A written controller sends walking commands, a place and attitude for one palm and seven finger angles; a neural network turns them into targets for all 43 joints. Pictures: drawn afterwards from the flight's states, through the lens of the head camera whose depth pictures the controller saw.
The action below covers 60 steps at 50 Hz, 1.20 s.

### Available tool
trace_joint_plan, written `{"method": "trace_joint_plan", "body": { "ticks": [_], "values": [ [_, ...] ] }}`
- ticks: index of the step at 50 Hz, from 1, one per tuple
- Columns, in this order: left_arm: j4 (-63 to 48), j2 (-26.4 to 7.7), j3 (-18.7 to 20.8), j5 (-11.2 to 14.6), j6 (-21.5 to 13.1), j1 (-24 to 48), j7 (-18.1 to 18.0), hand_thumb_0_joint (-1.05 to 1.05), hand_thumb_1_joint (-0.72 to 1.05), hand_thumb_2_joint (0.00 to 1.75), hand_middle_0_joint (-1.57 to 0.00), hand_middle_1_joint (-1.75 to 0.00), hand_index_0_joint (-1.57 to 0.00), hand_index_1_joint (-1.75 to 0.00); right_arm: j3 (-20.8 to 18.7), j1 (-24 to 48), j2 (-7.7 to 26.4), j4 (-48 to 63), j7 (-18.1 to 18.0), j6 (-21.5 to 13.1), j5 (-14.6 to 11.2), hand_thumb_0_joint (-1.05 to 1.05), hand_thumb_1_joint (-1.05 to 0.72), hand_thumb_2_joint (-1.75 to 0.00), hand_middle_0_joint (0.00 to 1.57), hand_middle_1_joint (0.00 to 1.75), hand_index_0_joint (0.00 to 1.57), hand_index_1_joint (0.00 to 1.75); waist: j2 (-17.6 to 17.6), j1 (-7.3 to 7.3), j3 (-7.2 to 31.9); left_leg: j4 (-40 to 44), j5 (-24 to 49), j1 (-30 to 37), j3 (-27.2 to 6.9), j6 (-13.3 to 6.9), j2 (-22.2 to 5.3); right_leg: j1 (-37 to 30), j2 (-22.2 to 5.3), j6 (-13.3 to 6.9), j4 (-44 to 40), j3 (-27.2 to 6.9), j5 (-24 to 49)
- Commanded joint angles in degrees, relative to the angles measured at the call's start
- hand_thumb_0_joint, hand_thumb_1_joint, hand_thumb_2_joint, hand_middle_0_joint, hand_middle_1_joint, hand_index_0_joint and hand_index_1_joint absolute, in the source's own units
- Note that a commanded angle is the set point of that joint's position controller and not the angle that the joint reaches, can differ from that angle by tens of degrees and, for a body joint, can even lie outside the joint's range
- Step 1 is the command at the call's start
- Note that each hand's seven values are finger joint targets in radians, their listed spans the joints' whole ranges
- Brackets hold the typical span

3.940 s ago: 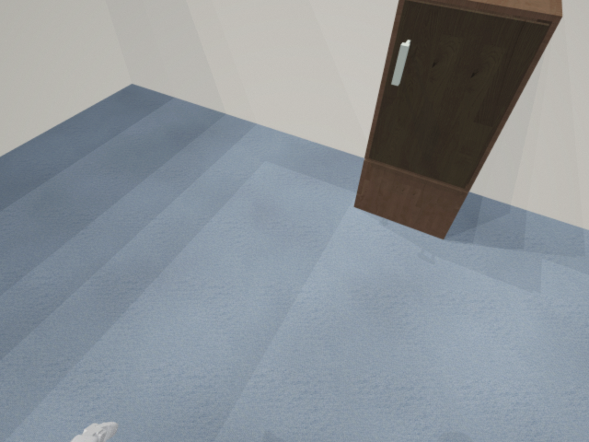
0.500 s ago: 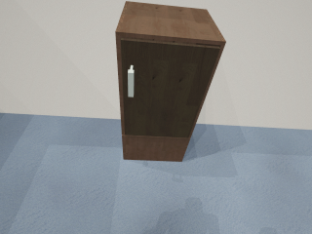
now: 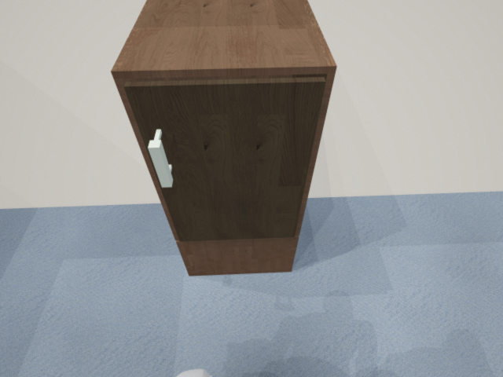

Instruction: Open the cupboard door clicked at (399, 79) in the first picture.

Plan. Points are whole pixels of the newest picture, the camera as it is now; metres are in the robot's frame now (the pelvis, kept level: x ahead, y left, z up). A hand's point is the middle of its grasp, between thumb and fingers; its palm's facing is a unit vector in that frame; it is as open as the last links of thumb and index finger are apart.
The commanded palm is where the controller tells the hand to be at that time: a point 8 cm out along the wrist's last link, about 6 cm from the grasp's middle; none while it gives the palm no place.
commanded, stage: come to a stop and stand still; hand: left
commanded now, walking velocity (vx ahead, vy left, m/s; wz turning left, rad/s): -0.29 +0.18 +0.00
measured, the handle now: (162, 158) +0.57 +0.22 -0.02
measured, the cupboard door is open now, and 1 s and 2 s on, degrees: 0 0 0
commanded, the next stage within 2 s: look again from close up in 1.00 s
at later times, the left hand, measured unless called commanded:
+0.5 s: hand out of the picture +0.01 +0.21 -0.18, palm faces +0.02 -0.97 -0.22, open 7.3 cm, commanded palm none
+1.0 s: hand out of the picture -0.04 +0.13 -0.18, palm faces +0.00 -0.99 -0.13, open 7.3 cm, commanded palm none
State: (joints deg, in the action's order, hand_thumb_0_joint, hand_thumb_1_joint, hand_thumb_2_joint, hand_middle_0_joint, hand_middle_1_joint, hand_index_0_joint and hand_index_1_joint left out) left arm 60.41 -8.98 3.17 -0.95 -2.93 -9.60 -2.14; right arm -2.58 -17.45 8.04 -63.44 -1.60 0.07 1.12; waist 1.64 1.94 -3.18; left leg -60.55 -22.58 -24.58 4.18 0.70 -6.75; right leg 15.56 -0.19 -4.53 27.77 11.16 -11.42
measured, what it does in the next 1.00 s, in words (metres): steps on the spot: left foot, then right foot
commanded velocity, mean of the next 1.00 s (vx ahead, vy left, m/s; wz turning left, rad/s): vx -0.05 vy -0.01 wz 0.00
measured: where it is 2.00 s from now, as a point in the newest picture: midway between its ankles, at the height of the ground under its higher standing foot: outside the picture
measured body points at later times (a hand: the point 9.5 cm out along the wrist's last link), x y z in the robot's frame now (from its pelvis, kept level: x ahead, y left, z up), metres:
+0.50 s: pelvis -0.01 +0.02 +0.00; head +0.01 +0.03 +0.45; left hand +0.01 +0.26 -0.16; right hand +0.07 -0.21 -0.14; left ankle +0.06 +0.12 -0.73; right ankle -0.07 -0.12 -0.70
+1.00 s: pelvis -0.04 -0.02 +0.00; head -0.04 +0.00 +0.45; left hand -0.04 +0.19 -0.17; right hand -0.11 -0.23 -0.15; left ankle +0.05 +0.12 -0.73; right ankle -0.07 -0.13 -0.73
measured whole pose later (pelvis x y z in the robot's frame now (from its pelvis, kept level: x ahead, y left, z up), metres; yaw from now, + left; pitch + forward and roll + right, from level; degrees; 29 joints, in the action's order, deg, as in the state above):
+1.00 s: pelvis -0.04 -0.02 +0.00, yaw -1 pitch -3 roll -1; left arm 64.3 -6.9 0.8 -0.4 1.1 -16.8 -1.8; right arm -1.1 -20.7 7.5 -67.2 -1.4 2.3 1.3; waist -0.7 2.2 -2.6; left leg -27.5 -7.1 -17.6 1.4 2.1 -4.8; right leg 6.7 0.8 -1.0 27.6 3.7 -18.1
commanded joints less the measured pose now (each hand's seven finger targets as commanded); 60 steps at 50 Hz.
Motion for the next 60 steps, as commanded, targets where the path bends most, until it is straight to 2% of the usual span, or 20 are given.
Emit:
{"method": "trace_joint_plan", "body": {
  "ticks": [1, 7, 10, 12, 13, 14, 18, 23, 26, 28, 30, 32, 37, 43, 50, 54, 55, 56, 58, 60],
  "values": [
    [-1.9, -5.3, -0.2, -0.4, 0.7, -3.4, -0.3, 0.0, 0.9, 0.9, -0.2, -0.3, -0.2, -0.3, 0.7, -7.2, -1.1, 0.6, 0.0, 1.1, -0.9, 0.0, -0.9, -0.9, 0.2, 0.3, 0.2, 0.3, -5.1, -0.15, 2.9, 12.0, 2.2, 5.5, -1.1, 1.2, 0.9, 1.3, -15.9, -5.4, -9.9, -10.0, 30.7],
    [-2.7, -8.7, 1.6, -0.5, 2.7, -4.7, -0.7, 0.0, 0.9, 0.9, -0.2, -0.3, -0.2, -0.3, -0.9, 0.8, 3.8, 5.5, 0.1, 2.1, -0.4, 0.0, -0.9, -0.9, 0.2, 0.3, 0.2, 0.3, -9.5, -2.03, 2.7, 19.3, 2.2, 4.9, -1.7, 1.6, 2.5, -3.4, -18.9, -7.1, -5.4, -14.2, 33.6],
    [-3.7, -8.8, 1.7, -0.1, 3.5, -3.4, -0.6, 0.0, 0.9, 0.9, -0.2, -0.3, -0.2, -0.3, -1.1, -0.1, 4.8, 5.8, 0.2, 1.8, -0.3, 0.0, -0.9, -0.9, 0.2, 0.3, 0.2, 0.3, -6.3, -0.59, 3.0, 31.1, 18.6, 13.9, -1.8, 0.6, 1.4, 1.0, -15.2, -2.7, 0.1, -11.7, 24.6],
    [-5.1, -4.7, 0.8, 0.5, 4.2, -5.8, -0.5, 0.0, 0.9, 0.9, -0.2, -0.3, -0.2, -0.3, -1.6, 0.1, 10.5, 7.5, -0.2, 1.0, 0.2, 0.0, -0.9, -0.9, 0.2, 0.3, 0.2, 0.3, 10.8, -1.42, 5.0, 38.9, 49.1, 15.5, -15.9, -7.9, -13.5, 4.2, -3.9, 4.8, 11.9, -4.0, -4.2],
    [-5.4, -4.8, 0.5, 0.5, 4.4, -5.9, -0.6, 0.0, 0.9, 0.9, -0.2, -0.3, -0.2, -0.3, -1.7, 1.8, 11.2, 8.0, -0.3, 1.0, 0.3, 0.0, -0.9, -0.9, 0.2, 0.3, 0.2, 0.3, 11.7, -1.68, 4.0, 42.0, 49.1, 11.8, -16.5, -12.0, -16.1, 3.4, -1.5, 4.9, 22.2, -6.6, -21.8],
    [-4.9, -5.3, 0.8, 0.3, 4.9, -5.3, -0.6, 0.0, 0.9, 0.9, -0.2, -0.3, -0.2, -0.3, -1.4, 4.1, 10.8, 8.4, -0.8, 0.7, 0.4, 0.0, -0.9, -0.9, 0.2, 0.3, 0.2, 0.3, 12.6, -1.6, 5.1, 43.2, 43.2, 9.9, -16.9, -12.9, -14.9, 3.9, -1.2, 4.9, 28.9, -10.8, -23.3],
    [-3.3, -5.1, 1.0, -0.4, 4.9, -7.9, 0.3, 0.0, 0.9, 0.9, -0.2, -0.3, -0.2, -0.3, -1.0, 9.2, 9.1, 10.1, -1.0, 0.3, 0.3, 0.0, -0.9, -0.9, 0.2, 0.3, 0.2, 0.3, 4.1, -3.05, 5.8, 42.5, 29.3, 13.0, -10.8, -11.2, -10.4, 8.5, -1.6, 5.6, 32.9, -12.6, -15.9],
    [-3.8, -3.6, -0.2, -0.2, 4.7, -6.2, 0.6, 0.0, 0.9, 0.9, -0.2, -0.3, -0.2, -0.3, -1.8, 5.5, 9.8, 7.9, -0.4, 0.5, 0.2, 0.0, -0.9, -0.9, 0.2, 0.3, 0.2, 0.3, 7.5, -0.26, 7.1, 45.0, 17.6, 17.5, -12.2, -10.4, -9.5, 4.6, -2.5, 6.2, 15.3, -9.7, -17.6],
    [-1.5, -3.0, -0.5, -0.1, 4.4, -10.8, 0.4, 0.0, 0.9, 0.9, -0.2, -0.3, -0.2, -0.3, -2.1, 5.1, 10.3, 6.7, 0.2, 0.8, -0.1, 0.0, -0.9, -0.9, 0.2, 0.3, 0.2, 0.3, 7.2, -1.71, 6.5, 45.2, 9.5, 13.5, -11.0, -7.7, -7.1, -3.6, -1.1, 5.5, 1.2, -7.3, -10.2],
    [-0.1, -5.5, -0.4, -0.5, 3.8, -13.6, 0.1, 0.0, 0.9, 0.9, -0.2, -0.3, -0.2, -0.3, -2.0, 4.9, 8.1, 6.6, 0.6, 1.1, -0.6, 0.0, -0.9, -0.9, 0.2, 0.3, 0.2, 0.3, 1.4, -2.34, 4.2, 40.8, 5.6, 7.7, -6.4, -2.9, -1.9, -9.0, -4.1, 4.0, -9.6, -11.4, -3.9],
    [-1.2, -9.8, -0.2, -0.4, 3.4, -9.8, 0.0, 0.0, 0.9, 0.9, -0.2, -0.3, -0.2, -0.3, -0.7, 6.3, 4.0, 7.6, 1.1, 1.3, -0.7, 0.0, -0.9, -0.9, 0.2, 0.3, 0.2, 0.3, -9.7, -1.2, 0.4, 33.5, 4.3, 8.1, -1.4, 0.6, 3.2, 1.7, -15.1, -0.9, -16.5, -22.2, -13.3],
    [-2.1, -8.9, -0.4, -0.2, 2.9, -4.6, -0.2, 0.0, 0.9, 0.9, -0.2, -0.3, -0.2, -0.3, -0.8, 5.9, 4.2, 6.3, 1.2, 1.7, -0.1, 0.0, -0.9, -0.9, 0.2, 0.3, 0.2, 0.3, -15.2, -0.49, -2.7, 29.6, 7.1, 11.3, -2.3, 0.2, 2.5, 8.6, -13.2, -1.1, -18.0, -21.3, -16.2],
    [-0.1, -5.5, -1.4, 0.6, 2.5, -7.4, 0.1, 0.0, 0.9, 0.9, -0.2, -0.3, -0.2, -0.3, 0.4, -0.1, 5.2, 1.6, 0.5, 0.5, -0.3, 0.0, -0.9, -0.9, 0.2, 0.3, 0.2, 0.3, -4.9, -0.2, -2.5, 36.5, 15.2, 14.6, -4.5, -0.5, 0.9, 4.2, -6.7, 2.4, -11.1, -14.6, -8.6],
    [1.2, -5.8, -1.2, 0.4, 3.3, -8.6, 0.0, 0.0, 0.9, 0.9, -0.2, -0.3, -0.2, -0.3, 0.7, -1.9, 4.4, -0.3, 0.4, 1.3, -0.2, 0.0, -0.9, -0.9, 0.2, 0.3, 0.2, 0.3, -2.8, -0.6, -8.2, 35.5, 8.2, 12.3, -3.8, 0.3, 1.6, 8.2, -7.2, 2.0, -15.3, -16.2, -20.8],
    [2.2, -3.9, -1.0, 0.5, 3.4, -10.5, 0.2, 0.0, 0.9, 0.9, -0.2, -0.3, -0.2, -0.3, 0.8, -4.4, 3.5, -1.3, -0.2, 0.8, 0.0, 0.0, -0.9, -0.9, 0.2, 0.3, 0.2, 0.3, 0.6, -1.23, -5.9, 39.0, 4.7, 9.1, -6.0, -0.3, 1.2, 3.6, -5.1, 2.3, -11.3, -14.0, -17.3],
    [3.0, -2.7, -1.2, 0.5, 3.3, -12.4, 0.1, 0.0, 0.9, 0.9, -0.2, -0.3, -0.2, -0.3, 0.6, -4.4, 3.5, -1.4, -0.4, 0.2, -0.2, 0.0, -0.9, -0.9, 0.2, 0.3, 0.2, 0.3, 1.4, -1.89, -2.9, 40.7, 5.4, 9.2, -7.4, -0.8, 0.5, 0.0, -4.3, 2.7, -8.9, -12.8, -11.1],
    [3.3, -4.2, -2.3, -0.5, 1.2, -16.9, -1.8, 0.0, 0.9, 0.9, -0.2, -0.3, -0.2, -0.3, 1.2, 4.4, 4.4, 3.3, 0.2, -1.0, -0.3, 0.0, -0.9, -0.9, 0.2, 0.3, 0.2, 0.3, -1.5, -5.61, -5.5, 24.6, 11.3, 4.3, -3.5, 0.8, 2.5, 1.0, -8.6, 3.1, -11.6, -19.5, 12.3],
    [0.6, -7.1, -2.1, -0.5, 0.1, -12.1, -1.5, 0.0, 0.9, 0.9, -0.2, -0.3, -0.2, -0.3, 1.3, -0.8, 1.1, 4.8, 1.0, -0.6, -0.3, 0.0, -0.9, -0.9, 0.2, 0.3, 0.2, 0.3, -3.6, 0.39, -1.1, 22.8, 4.7, 4.8, -3.0, 0.1, 3.3, 1.0, -13.0, 0.4, -11.9, -19.2, 5.3],
    [-1.5, -7.5, -1.3, -0.5, -0.1, -7.8, -1.2, 0.0, 0.9, 0.9, -0.2, -0.3, -0.2, -0.3, 1.2, -5.1, 1.6, 4.0, 1.5, -0.3, 0.1, 0.0, -0.9, -0.9, 0.2, 0.3, 0.2, 0.3, -1.3, 1.92, 3.0, 25.7, 8.6, 8.3, -2.5, -0.6, 3.3, -0.6, -10.2, -1.2, -8.6, -14.7, -1.0],
    [-1.3, -4.8, -1.6, -0.1, 0.1, -11.0, -1.2, 0.0, 0.9, 0.9, -0.2, -0.3, -0.2, -0.3, 1.3, -6.5, 3.6, 4.2, 1.2, -1.7, -0.2, 0.0, -0.9, -0.9, 0.2, 0.3, 0.2, 0.3, 0.5, 0.43, 7.6, 29.5, 21.9, 11.1, -6.1, -2.3, 1.6, -5.0, -5.1, 1.0, -0.1, -11.0, 4.3]
  ]
}}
